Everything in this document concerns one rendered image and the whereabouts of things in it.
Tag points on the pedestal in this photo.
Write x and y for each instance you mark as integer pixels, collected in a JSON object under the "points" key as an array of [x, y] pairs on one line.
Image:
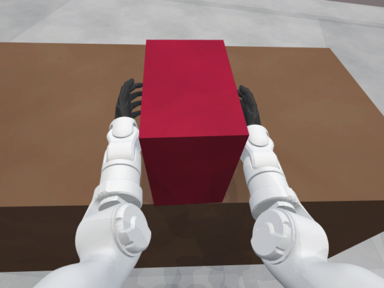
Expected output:
{"points": [[57, 101]]}

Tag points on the robot left hand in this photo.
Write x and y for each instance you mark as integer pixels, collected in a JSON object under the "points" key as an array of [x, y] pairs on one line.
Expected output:
{"points": [[124, 106]]}

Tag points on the left robot upper arm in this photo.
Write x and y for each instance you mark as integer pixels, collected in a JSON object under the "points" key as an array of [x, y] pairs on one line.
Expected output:
{"points": [[109, 244]]}

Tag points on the left robot forearm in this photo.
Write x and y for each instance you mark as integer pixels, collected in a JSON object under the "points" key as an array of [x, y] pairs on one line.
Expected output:
{"points": [[121, 169]]}

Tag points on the robot right hand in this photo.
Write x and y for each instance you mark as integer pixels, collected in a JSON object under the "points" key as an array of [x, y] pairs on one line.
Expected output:
{"points": [[249, 106]]}

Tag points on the carton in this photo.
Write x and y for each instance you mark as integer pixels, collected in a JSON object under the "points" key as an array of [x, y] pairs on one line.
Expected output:
{"points": [[192, 127]]}

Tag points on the right robot upper arm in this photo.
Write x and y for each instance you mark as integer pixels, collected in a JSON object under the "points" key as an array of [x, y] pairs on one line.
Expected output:
{"points": [[295, 251]]}

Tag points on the right robot forearm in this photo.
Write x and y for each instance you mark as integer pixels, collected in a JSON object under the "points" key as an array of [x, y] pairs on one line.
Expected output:
{"points": [[264, 176]]}

